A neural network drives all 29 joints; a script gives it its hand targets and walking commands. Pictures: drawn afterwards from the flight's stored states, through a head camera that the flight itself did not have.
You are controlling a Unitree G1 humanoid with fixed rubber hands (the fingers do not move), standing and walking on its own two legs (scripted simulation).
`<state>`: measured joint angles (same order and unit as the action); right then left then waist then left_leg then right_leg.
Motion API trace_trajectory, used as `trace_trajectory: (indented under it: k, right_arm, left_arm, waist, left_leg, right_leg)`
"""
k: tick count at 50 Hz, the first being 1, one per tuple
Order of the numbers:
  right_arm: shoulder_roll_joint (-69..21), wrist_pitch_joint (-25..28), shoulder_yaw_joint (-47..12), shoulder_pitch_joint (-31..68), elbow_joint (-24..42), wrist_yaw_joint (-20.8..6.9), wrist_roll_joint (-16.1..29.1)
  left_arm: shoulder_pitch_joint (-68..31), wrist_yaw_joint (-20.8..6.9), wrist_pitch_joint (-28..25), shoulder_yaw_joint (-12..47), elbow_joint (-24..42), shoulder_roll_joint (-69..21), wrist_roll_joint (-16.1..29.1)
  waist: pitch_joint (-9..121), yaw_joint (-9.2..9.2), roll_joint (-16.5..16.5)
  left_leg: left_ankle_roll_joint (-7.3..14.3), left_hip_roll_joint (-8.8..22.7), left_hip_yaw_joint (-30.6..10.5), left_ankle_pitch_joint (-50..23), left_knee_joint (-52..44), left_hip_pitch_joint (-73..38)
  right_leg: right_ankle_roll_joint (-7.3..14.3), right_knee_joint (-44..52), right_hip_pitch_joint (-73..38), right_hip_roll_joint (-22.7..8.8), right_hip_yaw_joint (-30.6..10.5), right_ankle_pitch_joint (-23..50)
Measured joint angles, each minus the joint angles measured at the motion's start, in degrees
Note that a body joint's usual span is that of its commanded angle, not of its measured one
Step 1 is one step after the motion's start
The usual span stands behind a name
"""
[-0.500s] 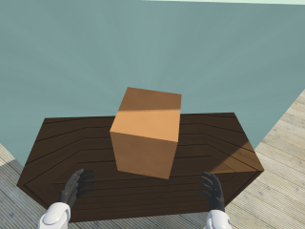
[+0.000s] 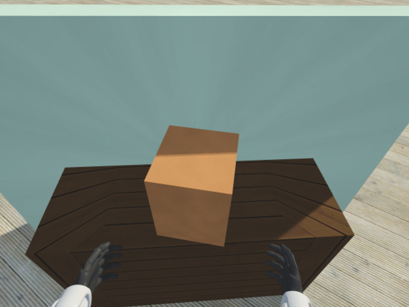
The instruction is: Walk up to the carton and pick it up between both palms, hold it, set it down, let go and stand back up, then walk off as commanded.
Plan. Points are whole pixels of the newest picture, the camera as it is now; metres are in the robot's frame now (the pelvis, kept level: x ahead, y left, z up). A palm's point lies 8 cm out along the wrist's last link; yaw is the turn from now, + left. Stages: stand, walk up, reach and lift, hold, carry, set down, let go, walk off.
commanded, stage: set down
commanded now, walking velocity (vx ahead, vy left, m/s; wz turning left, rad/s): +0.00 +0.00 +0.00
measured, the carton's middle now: (196, 186) +0.46 +0.01 -0.08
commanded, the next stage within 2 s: let go in 0.78 s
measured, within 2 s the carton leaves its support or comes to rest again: neither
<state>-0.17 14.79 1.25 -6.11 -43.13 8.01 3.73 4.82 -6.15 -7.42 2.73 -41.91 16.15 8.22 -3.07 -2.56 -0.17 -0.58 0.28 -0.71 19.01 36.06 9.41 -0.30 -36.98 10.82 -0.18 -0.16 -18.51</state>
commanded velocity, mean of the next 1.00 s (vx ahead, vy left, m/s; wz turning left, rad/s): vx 0.00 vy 0.00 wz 0.00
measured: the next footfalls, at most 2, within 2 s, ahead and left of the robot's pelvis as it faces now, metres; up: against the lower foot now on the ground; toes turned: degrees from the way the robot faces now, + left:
none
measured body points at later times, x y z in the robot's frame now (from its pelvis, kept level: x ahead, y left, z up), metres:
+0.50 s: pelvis +0.00 -0.01 +0.00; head -0.03 -0.01 +0.45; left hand +0.20 +0.22 -0.07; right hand +0.18 -0.20 -0.08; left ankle +0.02 +0.13 -0.72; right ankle +0.03 -0.12 -0.72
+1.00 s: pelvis +0.00 -0.01 +0.00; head -0.03 -0.02 +0.45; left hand +0.19 +0.23 -0.08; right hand +0.18 -0.22 -0.09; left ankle +0.02 +0.13 -0.72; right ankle +0.03 -0.12 -0.72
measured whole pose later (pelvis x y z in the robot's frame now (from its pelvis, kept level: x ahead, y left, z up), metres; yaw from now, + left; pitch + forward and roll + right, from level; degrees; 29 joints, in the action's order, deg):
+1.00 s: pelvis +0.00 -0.01 +0.00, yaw +0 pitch -7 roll +2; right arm 5.8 6.5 1.2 -6.1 -42.9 0.7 3.6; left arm 4.8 -0.6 7.1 2.7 -41.5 16.1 4.0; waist -3.1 -2.6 -0.6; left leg -1.6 0.3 -0.7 17.4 33.0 8.6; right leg 0.6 -36.9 11.4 -0.2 -0.2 -18.5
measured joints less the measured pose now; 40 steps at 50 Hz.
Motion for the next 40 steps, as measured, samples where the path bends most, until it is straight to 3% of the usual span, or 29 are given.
trace_trajectory:
  k: [13, 40]
  right_arm:
    - [1.06, -1.84, -0.02, 0.0, 0.19, -1.51, -0.01]
    - [4.74, -7.56, 0.0, 0.0, 0.25, -6.14, -0.01]
  left_arm:
    - [0.0, 0.81, 2.34, 0.0, -0.02, 0.0, -1.07]
    - [0.0, 4.68, 12.13, 0.0, 0.36, 0.0, -3.08]
  waist:
    - [-0.07, 0.0, -0.83]
    - [-0.08, 0.01, -0.47]
  left_leg:
    - [-0.43, 0.0, 0.0, -0.76, -1.53, -0.41]
    - [-0.79, 0.0, 0.0, -1.21, -2.36, -0.68]
  right_leg:
    - [0.53, 0.01, 0.3, 0.0, 0.0, -0.02]
    - [0.83, 0.04, 0.39, 0.0, 0.0, -0.03]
